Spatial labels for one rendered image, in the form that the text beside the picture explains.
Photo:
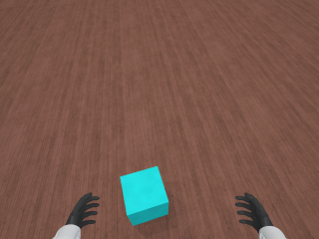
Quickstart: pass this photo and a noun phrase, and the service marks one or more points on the robot left forearm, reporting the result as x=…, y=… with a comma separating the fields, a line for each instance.
x=69, y=231

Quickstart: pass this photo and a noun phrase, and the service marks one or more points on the carton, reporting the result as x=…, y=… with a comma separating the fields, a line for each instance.
x=144, y=195

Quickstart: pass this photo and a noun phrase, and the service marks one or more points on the right robot hand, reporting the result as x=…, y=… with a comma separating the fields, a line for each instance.
x=258, y=215

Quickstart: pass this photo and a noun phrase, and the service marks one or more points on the left robot hand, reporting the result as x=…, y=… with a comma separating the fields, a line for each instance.
x=78, y=214

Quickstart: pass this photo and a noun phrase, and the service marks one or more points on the robot right forearm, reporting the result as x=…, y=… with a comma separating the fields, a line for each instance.
x=270, y=232

